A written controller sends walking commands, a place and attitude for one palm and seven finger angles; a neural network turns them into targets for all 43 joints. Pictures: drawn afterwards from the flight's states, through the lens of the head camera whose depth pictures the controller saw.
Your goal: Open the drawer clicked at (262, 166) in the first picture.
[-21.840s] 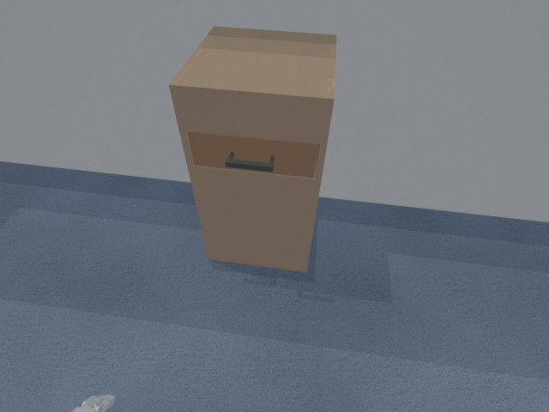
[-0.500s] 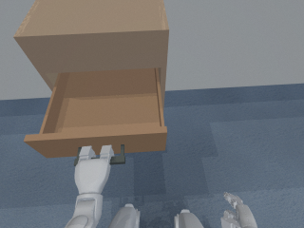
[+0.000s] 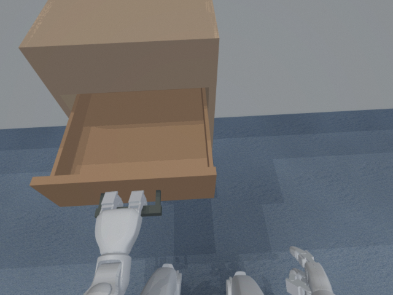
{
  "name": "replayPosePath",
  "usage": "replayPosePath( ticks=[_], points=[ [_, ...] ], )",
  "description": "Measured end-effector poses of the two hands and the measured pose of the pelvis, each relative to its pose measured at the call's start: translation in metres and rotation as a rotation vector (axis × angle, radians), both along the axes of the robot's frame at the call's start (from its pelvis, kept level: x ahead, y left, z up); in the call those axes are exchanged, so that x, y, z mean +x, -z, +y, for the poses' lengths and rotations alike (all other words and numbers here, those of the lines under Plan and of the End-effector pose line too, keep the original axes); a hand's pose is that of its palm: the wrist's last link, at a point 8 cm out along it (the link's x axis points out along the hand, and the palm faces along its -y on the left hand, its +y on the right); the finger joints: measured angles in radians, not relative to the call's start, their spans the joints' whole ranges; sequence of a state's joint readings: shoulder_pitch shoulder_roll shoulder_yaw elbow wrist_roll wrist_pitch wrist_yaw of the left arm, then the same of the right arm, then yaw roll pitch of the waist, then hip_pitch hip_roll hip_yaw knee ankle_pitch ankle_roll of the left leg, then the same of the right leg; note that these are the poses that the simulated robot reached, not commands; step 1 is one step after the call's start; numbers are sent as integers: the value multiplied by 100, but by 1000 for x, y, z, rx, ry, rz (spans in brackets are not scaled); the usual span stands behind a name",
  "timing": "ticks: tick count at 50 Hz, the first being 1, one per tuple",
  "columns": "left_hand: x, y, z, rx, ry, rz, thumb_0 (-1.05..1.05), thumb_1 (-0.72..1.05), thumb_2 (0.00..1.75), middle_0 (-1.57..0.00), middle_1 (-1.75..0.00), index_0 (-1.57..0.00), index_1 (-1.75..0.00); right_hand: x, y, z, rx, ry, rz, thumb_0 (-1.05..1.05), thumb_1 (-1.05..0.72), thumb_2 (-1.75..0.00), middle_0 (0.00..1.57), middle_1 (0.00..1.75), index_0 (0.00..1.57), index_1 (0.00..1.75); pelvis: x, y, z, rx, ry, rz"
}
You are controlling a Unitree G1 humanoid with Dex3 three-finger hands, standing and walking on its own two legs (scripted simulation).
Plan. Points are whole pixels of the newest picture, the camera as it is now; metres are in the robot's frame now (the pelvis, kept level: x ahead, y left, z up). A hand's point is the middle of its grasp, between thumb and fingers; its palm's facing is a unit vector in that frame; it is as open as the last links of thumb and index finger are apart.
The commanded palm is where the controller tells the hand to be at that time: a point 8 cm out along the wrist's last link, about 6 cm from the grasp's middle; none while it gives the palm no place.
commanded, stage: open the thumb to release the handle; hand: left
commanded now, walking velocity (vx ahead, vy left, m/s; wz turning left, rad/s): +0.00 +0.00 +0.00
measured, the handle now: (129, 203) +0.31 +0.18 -0.05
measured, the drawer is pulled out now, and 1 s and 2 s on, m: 0.26 0.26 0.26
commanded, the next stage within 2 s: lift the hand off the handle in 0.46 s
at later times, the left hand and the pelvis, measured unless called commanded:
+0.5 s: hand (126, 227) +0.27 +0.18 -0.08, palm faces +0.00 -0.04 -1.00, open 12.5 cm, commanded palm +0.24 +0.19 -0.03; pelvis -0.02 +0.00 +0.00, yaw +0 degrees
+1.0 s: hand (123, 226) +0.27 +0.19 -0.07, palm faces -0.01 -0.05 -1.00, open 13.6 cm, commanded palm +0.25 +0.18 -0.01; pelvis -0.02 +0.00 +0.00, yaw +1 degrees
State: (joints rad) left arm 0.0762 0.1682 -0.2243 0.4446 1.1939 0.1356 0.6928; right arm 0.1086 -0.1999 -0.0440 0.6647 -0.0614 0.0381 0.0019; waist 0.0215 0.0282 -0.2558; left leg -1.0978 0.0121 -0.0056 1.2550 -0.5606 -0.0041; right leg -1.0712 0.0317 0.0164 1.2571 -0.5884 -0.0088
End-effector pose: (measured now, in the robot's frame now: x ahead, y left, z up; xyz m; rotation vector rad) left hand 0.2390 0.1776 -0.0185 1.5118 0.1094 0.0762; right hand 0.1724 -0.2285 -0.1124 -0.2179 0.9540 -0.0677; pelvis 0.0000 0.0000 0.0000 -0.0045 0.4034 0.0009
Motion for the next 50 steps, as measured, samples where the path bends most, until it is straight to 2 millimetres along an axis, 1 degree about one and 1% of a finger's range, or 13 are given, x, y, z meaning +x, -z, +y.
replayPosePath(
  ticks=[4, 8, 13, 22, 27, 31, 35, 39, 44, 50],
  points=[
    [7, 5, 6, 27, 3, -21, 1, 75, 82, -34, -135, -40, -134, -1, 6, -2, -16, -6, 10, 1, -91, -90, 20, 30, 20, 30, -4, 4, -2, -3, -8, 5],
    [7, 3, 5, 23, -8, -18, 0, 63, 78, -36, -134, -40, -133, -7, 9, -4, -12, 5, 24, 1, -91, -90, 20, 30, 20, 30, -7, 4, -2, -4, -7, 1],
    [7, 2, 5, 18, -18, 3, 0, 38, 68, -35, -131, -39, -130, -17, 7, -5, -10, 23, 35, 1, -91, -90, 20, 30, 20, 30, -10, 1, -3, 0, -5, -5],
    [6, 3, 6, 17, -8, -10, 0, -17, 44, -33, -126, -36, -124, -34, 9, -11, -25, 35, 50, 1, -91, -90, 20, 30, 20, 30, -16, 2, -5, 1, -5, -10],
    [6, 4, 6, 21, -3, -17, 0, -36, 36, -34, -126, -36, -123, -40, 12, -14, -29, 40, 55, 1, -91, -90, 20, 30, 20, 30, -20, 4, -5, 1, -5, -11],
    [5, 1, 6, 9, -19, -9, 0, -43, 33, -33, -125, -36, -123, -42, 11, -13, -20, 50, 50, 1, -91, -90, 20, 30, 20, 30, -21, 2, -4, 2, -3, -19],
    [1, -3, 9, 10, -39, -1, 0, -46, 31, -33, -123, -34, -122, -42, 7, -12, -16, 53, 40, 1, -91, -90, 20, 30, 20, 30, -21, -1, -4, 3, -3, -27],
    [2, 0, 9, 16, -21, 11, 0, -48, 31, -32, -122, -33, -121, -40, 4, -11, -22, 42, 31, 1, -91, -90, 20, 30, 20, 30, -22, -2, -4, 2, -8, -29],
    [6, 2, 11, 14, -6, -14, 0, -48, 30, -33, -122, -34, -122, -38, 5, -11, -38, 29, 30, 1, -91, -90, 20, 30, 20, 30, -24, 1, -4, -3, -15, -22],
    [8, 0, 11, 10, -8, -5, 0, -49, 30, -34, -124, -36, -123, -37, 6, -8, -32, 38, 37, 1, -91, -90, 20, 30, 20, 30, -24, -1, -1, -8, -16, -27]
  ],
)
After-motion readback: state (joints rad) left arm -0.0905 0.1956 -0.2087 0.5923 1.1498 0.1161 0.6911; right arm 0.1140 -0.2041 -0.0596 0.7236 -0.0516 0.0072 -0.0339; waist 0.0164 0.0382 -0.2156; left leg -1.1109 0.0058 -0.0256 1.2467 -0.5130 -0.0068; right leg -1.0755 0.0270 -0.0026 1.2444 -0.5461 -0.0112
